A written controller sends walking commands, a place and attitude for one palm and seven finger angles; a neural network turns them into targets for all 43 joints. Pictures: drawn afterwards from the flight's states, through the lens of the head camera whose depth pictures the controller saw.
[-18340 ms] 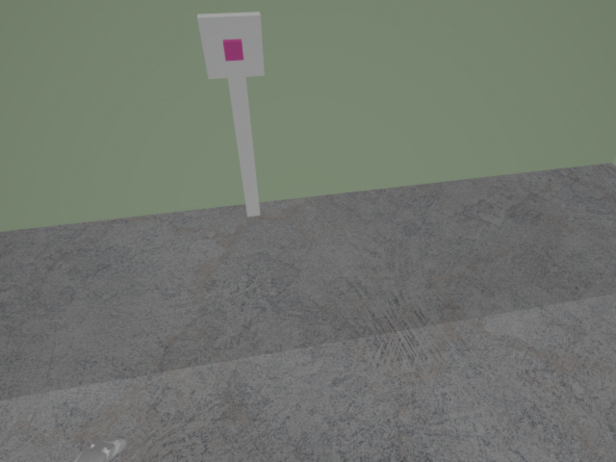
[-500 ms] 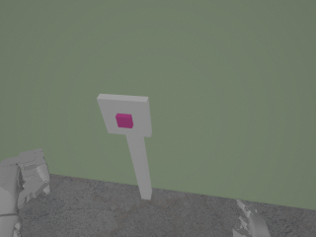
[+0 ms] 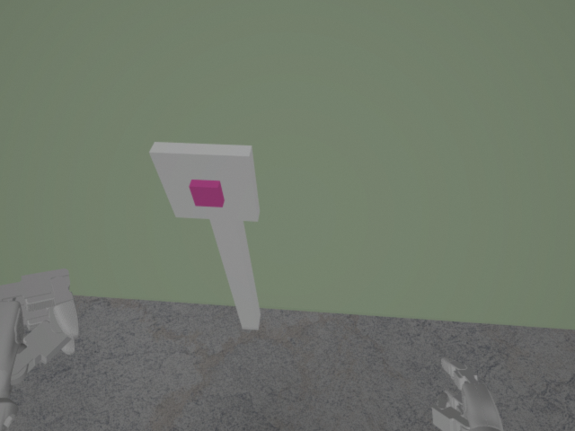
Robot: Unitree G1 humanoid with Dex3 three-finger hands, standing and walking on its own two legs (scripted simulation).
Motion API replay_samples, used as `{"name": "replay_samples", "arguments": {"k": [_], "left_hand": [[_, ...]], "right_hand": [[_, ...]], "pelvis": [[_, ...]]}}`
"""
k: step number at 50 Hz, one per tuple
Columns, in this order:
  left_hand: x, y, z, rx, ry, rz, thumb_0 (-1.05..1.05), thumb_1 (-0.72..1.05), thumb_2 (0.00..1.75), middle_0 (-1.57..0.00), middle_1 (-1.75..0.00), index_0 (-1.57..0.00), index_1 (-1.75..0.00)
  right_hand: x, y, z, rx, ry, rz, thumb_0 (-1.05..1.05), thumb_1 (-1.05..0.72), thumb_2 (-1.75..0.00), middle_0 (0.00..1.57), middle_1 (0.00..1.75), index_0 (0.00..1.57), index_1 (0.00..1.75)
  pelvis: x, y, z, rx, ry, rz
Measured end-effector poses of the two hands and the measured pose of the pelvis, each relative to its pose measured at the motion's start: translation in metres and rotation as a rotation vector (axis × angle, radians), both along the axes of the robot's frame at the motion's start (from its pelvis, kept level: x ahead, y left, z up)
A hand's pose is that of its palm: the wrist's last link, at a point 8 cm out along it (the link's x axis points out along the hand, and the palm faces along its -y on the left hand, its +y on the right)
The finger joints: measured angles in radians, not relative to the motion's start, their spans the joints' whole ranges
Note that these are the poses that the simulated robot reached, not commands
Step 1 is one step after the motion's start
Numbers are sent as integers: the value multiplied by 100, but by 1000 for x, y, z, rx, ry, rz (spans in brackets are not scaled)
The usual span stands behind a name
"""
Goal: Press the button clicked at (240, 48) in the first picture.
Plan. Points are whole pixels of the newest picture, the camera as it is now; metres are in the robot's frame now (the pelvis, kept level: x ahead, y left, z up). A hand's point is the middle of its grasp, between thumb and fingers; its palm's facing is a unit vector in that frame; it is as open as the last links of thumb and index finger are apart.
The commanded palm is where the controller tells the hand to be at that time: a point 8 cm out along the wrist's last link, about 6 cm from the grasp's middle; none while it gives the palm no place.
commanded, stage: step back with the hand held close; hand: left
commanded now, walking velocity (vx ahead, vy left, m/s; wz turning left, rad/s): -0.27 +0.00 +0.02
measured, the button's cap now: (207, 192) +0.53 +0.19 -0.01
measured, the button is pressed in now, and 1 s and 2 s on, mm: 0 0 0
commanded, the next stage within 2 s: stop stepping back and stand still in 0.86 s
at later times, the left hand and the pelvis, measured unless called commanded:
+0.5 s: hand out of the picture +0.08 +0.28 +0.16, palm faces +0.43 -0.78 -0.47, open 3.1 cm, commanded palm +0.02 +0.32 +0.18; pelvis -0.09 +0.03 -0.01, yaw +5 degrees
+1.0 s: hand out of the picture +0.02 +0.25 +0.17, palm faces +0.25 -0.84 -0.48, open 3.1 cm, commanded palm -0.05 +0.30 +0.18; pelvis -0.19 +0.03 -0.01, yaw -3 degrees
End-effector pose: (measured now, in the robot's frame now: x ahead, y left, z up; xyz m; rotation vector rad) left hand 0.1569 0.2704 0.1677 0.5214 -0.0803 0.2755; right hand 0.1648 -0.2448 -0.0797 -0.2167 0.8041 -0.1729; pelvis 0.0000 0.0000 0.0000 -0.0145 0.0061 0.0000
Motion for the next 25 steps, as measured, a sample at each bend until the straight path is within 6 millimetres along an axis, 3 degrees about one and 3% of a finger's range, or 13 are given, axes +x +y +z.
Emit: {"name": "replay_samples", "arguments": {"k": [6,10,17,25], "left_hand": [[-16,17,16,58,-67,-27,1,88,90,-130,-150,-130,-149],[-33,30,14,55,-85,-8,1,89,90,-130,-150,-130,-149],[-69,41,3,50,-89,32,1,89,90,-130,-150,-131,-149],[-121,44,13,61,-180,77,1,89,90,-130,-150,-131,-149]], "right_hand": [[-20,13,3,-3,-5,-15,1,-91,-90,20,30,20,30],[-33,26,4,4,-28,-9,1,-91,-90,20,30,20,30],[-55,45,2,-6,-54,44,1,-90,-90,20,30,20,30],[-75,54,-6,-21,-28,130,1,-90,-90,20,30,20,30]], "pelvis": [[-18,12,-2,-9,2,0],[-32,21,-3,-18,0,1],[-60,28,-8,-27,-3,32],[-87,29,-14,-35,-9,89]]}}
